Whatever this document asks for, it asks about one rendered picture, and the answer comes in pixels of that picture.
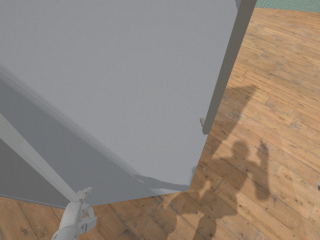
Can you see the robot left forearm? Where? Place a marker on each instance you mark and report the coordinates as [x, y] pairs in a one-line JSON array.
[[66, 233]]

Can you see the left robot hand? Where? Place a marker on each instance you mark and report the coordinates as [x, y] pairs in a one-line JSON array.
[[74, 212]]

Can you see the handle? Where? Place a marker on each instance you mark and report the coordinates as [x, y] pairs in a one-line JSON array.
[[241, 23]]

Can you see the fridge door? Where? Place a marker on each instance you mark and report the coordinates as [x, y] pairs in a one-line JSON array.
[[110, 92]]

